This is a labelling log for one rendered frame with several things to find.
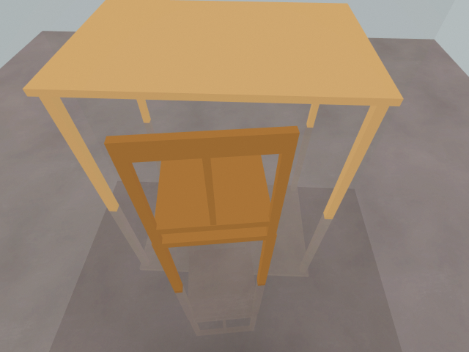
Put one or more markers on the table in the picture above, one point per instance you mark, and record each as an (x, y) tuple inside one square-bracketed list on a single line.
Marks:
[(225, 51)]

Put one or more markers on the chair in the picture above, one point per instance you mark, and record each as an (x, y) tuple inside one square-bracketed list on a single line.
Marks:
[(212, 188)]

